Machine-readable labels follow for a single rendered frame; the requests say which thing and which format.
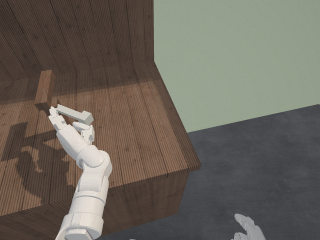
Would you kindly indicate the robot left forearm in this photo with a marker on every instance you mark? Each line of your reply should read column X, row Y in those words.
column 84, row 220

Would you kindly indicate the robot left hand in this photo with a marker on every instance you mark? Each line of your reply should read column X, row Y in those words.
column 72, row 142

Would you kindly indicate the tap lever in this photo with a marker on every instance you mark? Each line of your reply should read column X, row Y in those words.
column 84, row 117

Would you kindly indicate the robot right hand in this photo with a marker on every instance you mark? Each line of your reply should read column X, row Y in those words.
column 253, row 231

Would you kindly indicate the counter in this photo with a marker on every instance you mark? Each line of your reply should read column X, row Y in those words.
column 95, row 56

